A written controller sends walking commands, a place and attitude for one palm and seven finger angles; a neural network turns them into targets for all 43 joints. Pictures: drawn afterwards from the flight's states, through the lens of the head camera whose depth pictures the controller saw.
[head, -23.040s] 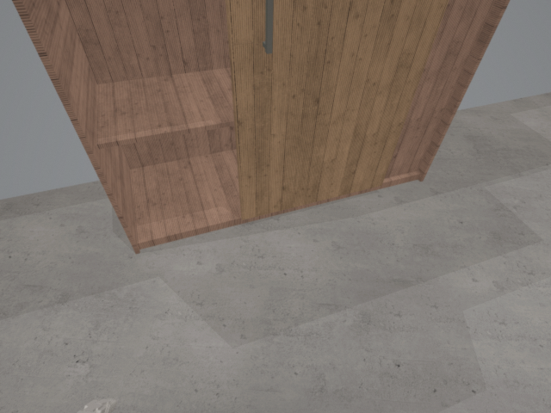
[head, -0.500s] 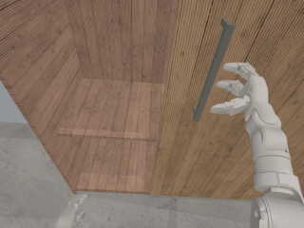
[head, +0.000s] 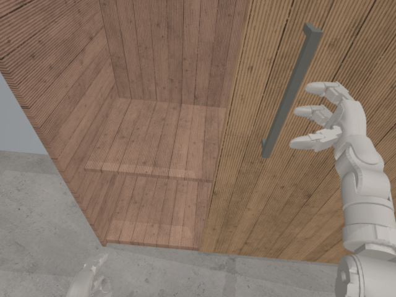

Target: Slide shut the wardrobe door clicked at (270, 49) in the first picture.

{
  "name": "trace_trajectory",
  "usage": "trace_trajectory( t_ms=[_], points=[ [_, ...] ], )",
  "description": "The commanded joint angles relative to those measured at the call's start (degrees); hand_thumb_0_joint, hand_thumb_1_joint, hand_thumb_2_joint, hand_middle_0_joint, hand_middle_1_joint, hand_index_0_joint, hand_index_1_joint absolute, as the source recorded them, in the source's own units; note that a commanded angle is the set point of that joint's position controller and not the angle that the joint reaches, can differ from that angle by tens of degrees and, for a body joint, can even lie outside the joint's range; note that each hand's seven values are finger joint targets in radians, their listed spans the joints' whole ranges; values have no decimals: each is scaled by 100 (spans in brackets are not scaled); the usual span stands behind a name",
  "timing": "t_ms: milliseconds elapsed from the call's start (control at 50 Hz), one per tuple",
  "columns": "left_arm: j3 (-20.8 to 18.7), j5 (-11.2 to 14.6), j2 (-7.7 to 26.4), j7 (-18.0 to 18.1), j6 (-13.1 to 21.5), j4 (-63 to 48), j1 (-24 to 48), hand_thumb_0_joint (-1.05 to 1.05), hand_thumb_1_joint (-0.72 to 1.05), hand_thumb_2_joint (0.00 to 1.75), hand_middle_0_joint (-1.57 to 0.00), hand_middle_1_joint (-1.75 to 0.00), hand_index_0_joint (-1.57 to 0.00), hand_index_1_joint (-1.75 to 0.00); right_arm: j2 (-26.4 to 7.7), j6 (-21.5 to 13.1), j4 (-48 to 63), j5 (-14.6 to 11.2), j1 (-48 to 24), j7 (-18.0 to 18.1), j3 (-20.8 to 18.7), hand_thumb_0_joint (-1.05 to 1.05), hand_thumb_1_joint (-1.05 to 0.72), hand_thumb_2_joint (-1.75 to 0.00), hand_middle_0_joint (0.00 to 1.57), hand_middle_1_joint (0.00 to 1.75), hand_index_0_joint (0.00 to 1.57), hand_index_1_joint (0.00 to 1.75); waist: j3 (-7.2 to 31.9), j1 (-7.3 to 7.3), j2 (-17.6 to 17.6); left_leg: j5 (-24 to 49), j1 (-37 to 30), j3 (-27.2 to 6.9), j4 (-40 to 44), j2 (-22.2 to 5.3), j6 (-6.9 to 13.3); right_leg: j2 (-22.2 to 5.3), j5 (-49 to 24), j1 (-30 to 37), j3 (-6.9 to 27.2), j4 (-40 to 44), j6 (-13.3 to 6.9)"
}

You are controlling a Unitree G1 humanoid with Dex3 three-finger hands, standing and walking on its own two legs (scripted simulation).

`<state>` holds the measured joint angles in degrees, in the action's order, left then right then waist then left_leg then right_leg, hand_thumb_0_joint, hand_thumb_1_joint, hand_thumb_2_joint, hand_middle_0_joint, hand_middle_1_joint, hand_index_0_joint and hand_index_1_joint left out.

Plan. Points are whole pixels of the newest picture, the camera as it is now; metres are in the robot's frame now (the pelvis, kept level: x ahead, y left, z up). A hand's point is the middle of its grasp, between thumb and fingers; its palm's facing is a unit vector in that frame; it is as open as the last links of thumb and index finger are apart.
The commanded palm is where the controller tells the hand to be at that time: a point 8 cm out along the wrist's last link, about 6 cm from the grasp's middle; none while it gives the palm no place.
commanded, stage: move the hooked fingers beside the handle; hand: right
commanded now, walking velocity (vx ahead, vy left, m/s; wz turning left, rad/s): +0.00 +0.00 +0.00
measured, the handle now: (283, 101) +0.45 -0.13 +0.20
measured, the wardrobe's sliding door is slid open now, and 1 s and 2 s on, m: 0.47 0.47 0.47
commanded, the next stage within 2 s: feel for the door with the fingertips in 1.72 s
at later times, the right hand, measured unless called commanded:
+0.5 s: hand (322, 123) +0.41 -0.20 +0.19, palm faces +0.07 +1.00 -0.02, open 13.6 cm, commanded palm +0.38 -0.24 +0.19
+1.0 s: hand (321, 123) +0.41 -0.20 +0.19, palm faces +0.07 +1.00 -0.03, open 13.8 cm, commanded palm +0.39 -0.23 +0.19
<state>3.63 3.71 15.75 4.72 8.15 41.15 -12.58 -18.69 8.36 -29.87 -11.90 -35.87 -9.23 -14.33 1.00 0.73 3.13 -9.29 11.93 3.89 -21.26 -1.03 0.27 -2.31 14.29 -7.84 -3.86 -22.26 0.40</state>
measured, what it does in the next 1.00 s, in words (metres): stands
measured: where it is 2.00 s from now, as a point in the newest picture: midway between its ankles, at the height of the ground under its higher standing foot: outside the picture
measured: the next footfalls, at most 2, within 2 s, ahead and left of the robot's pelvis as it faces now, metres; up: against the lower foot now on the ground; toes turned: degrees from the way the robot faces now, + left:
none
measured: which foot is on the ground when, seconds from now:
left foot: down 0.00-1.00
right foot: down 0.00-1.00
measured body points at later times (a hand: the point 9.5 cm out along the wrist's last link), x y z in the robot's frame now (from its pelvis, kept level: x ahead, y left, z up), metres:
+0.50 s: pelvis +0.00 +0.00 +0.00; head -0.01 +0.02 +0.45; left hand +0.13 +0.26 -0.11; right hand +0.40 -0.25 +0.19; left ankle +0.02 +0.12 -0.74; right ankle -0.03 -0.12 -0.74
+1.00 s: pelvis +0.01 -0.01 +0.00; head +0.01 +0.01 +0.45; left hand +0.18 +0.22 -0.10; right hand +0.40 -0.25 +0.19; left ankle +0.02 +0.12 -0.74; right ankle -0.03 -0.12 -0.74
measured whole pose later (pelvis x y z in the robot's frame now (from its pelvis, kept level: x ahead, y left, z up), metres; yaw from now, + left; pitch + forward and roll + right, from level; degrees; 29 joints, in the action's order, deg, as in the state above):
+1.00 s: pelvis +0.01 -0.01 +0.00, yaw -1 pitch +0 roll +0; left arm 3.7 3.7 15.1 4.1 10.8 41.6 -12.0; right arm -17.4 7.7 -27.7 -11.6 -33.9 -8.3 -12.6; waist 0.9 -1.1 3.5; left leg -11.1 10.7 4.7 -22.3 -2.3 -0.6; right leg -1.2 15.6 -7.0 -2.8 -23.0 -0.3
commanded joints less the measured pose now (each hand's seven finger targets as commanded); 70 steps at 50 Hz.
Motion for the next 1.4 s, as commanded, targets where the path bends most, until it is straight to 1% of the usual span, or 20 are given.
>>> trace_trajectory(
  t_ms=[0,140,220,340,500,540,740,820,840,900,940,960,1020,1040,1060,1120,1140,1220,1300,1380],
  points=[
    [-258,4,681,71,276,-823,480,0,90,90,-20,-30,-20,-30,-1577,-337,942,65,-2480,196,-603,0,50,-30,30,120,30,120,1395,-22,-374,685,-949,-323,234,-66,49,98,-752,-148,145,333,-249],
    [-290,31,771,36,271,-794,454,0,90,90,-20,-30,-20,-30,-1999,-343,584,-5,-2283,156,-902,0,50,-30,30,120,30,120,1156,-94,-628,533,-919,-343,260,-102,49,94,-609,-439,162,286,-251],
    [-260,15,710,63,280,-868,411,0,90,90,-20,-30,-20,-30,-1829,-452,790,57,-2341,91,-791,0,50,-30,30,120,30,120,1239,-29,-307,545,-875,-347,222,-92,48,80,-619,-298,137,316,-246],
    [-330,46,827,-17,305,-838,412,0,90,90,-20,-30,-20,-30,-2321,-376,544,-62,-2165,98,-1120,0,50,-30,30,120,30,120,1210,-150,-670,733,-1070,-345,175,-143,51,110,-711,-578,175,225,-249],
    [-290,45,715,71,484,-886,369,0,90,90,-20,-30,-20,-30,-1408,-716,1371,-63,-2823,-152,-363,0,50,-30,30,120,30,120,1603,104,66,772,-801,-302,176,-44,79,77,-814,212,192,243,-270],
    [-331,74,817,34,521,-775,401,0,90,90,-20,-30,-20,-30,-1634,-609,1042,-194,-2711,-111,-519,0,50,-30,30,120,30,120,1486,14,-395,902,-860,-253,185,-60,89,88,-924,15,241,199,-263],
    [-284,31,769,63,512,-704,413,0,90,90,-20,-30,-20,-30,-1472,-567,1120,-91,-2864,-43,-400,0,50,-30,30,120,30,120,1392,35,-143,1004,-730,-210,106,-57,112,86,-1106,116,296,202,-225],
    [-265,5,662,39,540,-794,470,0,90,90,-20,-30,-20,-30,-963,-612,1628,-62,-2822,-34,-103,0,50,-30,30,120,30,120,1690,52,-39,1364,-797,-154,-22,-23,119,63,-1552,471,324,179,-190],
    [-302,41,755,-27,564,-712,485,0,90,90,-20,-30,-20,-30,-1304,-523,1422,-162,-2845,30,-265,0,50,-30,30,120,30,120,1557,-48,-284,1408,-833,-130,8,-43,140,109,-1580,258,385,139,-174],
    [-251,4,637,15,544,-781,546,0,90,90,-20,-30,-20,-30,-775,-596,1860,-69,-2902,15,59,0,50,-30,30,120,30,120,1688,59,12,1406,-783,-149,-21,-20,115,68,-1612,554,327,173,-179],
    [-293,60,750,-74,571,-663,565,0,90,90,-20,-30,-20,-30,-1145,-455,1606,-167,-3061,99,-29,0,50,-30,30,120,30,120,1443,-54,-293,1425,-801,-98,5,-39,157,144,-1660,253,466,152,-134],
    [-249,8,619,-16,512,-700,559,0,90,90,-20,-30,-20,-30,-667,-520,1789,-72,-2904,88,137,0,50,-30,30,120,30,120,1526,100,-58,1369,-685,-131,-46,-3,118,47,-1638,563,356,174,-161],
    [-242,-9,616,32,522,-708,594,0,90,90,-20,-30,-20,-30,-635,-484,1867,-59,-2996,117,153,0,50,-30,30,120,30,120,1638,83,-164,1445,-712,-101,-46,-1,112,57,-1761,636,394,152,-144],
    [-268,36,706,-32,533,-625,598,0,90,90,-20,-30,-20,-30,-945,-409,1707,-124,-3113,154,108,0,50,-30,30,120,30,120,1483,-6,-314,1426,-754,-91,-10,-18,147,114,-1731,394,471,140,-116],
    [-239,-7,609,8,488,-647,596,0,90,90,-20,-30,-20,-30,-552,-471,1855,-52,-3125,140,274,0,50,-30,30,120,30,120,1532,144,-140,1389,-655,-118,-32,7,111,56,-1668,624,378,152,-152],
    [-225,-2,567,8,520,-722,680,0,90,90,-20,-30,-20,-30,-281,-488,2091,-27,-3145,138,514,0,50,-30,30,120,30,120,1700,110,-41,1505,-712,-76,-72,8,125,72,-1908,767,429,145,-109],
    [-252,29,633,-30,543,-643,668,0,90,90,-20,-30,-20,-30,-511,-436,1961,-95,-3301,183,433,0,50,-30,30,120,30,120,1580,66,-202,1537,-711,-80,-41,-1,146,107,-1925,627,498,113,-98],
    [-221,-37,536,-32,562,-740,741,0,90,90,-20,-30,-20,-30,-258,-510,2482,-27,-3099,164,509,0,50,-30,30,120,30,120,2002,47,94,1835,-880,-70,-122,13,140,87,-2318,994,456,82,-66],
    [-202,-32,578,-46,426,-677,764,0,90,90,-20,-30,-20,-30,-443,-238,1776,-50,-2424,240,173,0,50,-30,30,120,30,120,1415,-63,-427,1578,-896,-52,-44,19,126,109,-1855,421,389,214,-109],
    [-220,-40,532,-73,398,-822,816,0,90,90,-20,-30,-20,-30,-484,-250,2259,8,-2471,270,172,0,50,-30,30,120,30,120,1635,-113,-154,1651,-1012,-95,-44,2,142,123,-1942,547,375,199,-130]
  ],
)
